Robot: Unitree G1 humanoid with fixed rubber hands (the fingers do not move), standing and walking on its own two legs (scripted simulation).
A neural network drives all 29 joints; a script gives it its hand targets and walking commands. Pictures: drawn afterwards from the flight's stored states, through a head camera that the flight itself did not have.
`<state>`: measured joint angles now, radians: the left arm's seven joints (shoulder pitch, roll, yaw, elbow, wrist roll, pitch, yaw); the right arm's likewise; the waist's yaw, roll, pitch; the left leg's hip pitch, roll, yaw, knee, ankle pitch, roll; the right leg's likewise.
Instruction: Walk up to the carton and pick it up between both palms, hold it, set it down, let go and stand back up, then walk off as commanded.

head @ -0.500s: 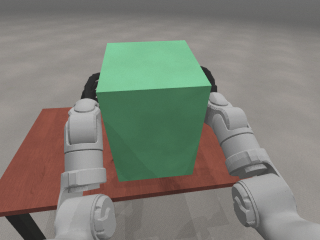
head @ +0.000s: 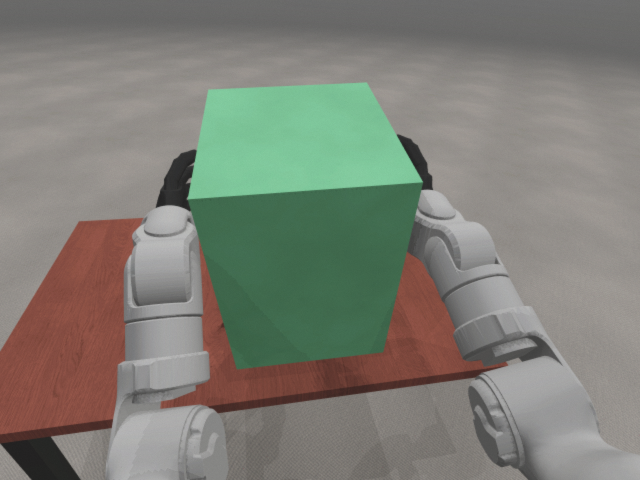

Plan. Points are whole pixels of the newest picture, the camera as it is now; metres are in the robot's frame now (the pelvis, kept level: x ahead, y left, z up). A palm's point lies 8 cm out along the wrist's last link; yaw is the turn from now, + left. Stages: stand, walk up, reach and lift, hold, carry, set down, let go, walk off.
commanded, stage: hold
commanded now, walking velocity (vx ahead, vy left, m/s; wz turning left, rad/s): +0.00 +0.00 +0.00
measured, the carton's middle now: (300, 228) +0.36 +0.01 +0.21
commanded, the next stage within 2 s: set down in 0.74 s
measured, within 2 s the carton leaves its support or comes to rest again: neither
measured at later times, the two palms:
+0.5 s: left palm (174, 205) +0.36 +0.15 +0.25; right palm (415, 190) +0.37 -0.13 +0.26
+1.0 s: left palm (171, 189) +0.37 +0.15 +0.27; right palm (412, 177) +0.38 -0.13 +0.27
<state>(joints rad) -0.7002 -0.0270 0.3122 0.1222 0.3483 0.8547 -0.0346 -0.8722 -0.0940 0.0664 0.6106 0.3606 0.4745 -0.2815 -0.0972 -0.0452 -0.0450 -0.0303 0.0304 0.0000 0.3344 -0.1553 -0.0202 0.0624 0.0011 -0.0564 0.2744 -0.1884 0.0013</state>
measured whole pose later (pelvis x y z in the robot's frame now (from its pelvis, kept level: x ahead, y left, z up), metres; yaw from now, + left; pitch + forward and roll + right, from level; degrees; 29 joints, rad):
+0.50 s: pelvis -0.01 +0.00 +0.00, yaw +0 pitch -8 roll +0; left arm -0.82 -0.01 0.37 0.28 0.36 0.82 -0.05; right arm -0.97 -0.08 -0.01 0.73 0.29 0.48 -0.27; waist -0.08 -0.04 -0.06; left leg -0.05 0.03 0.00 0.31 -0.12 -0.02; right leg 0.02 0.00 -0.06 0.29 -0.18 0.00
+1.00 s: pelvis +0.00 +0.00 +0.00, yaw +0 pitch -9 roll +0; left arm -0.84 -0.03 0.40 0.26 0.39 0.72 -0.05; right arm -0.97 -0.05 -0.06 0.73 0.21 0.36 -0.22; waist -0.07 -0.04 -0.02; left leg -0.02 0.03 0.00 0.31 -0.14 -0.02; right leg 0.06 0.00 -0.05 0.27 -0.18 0.00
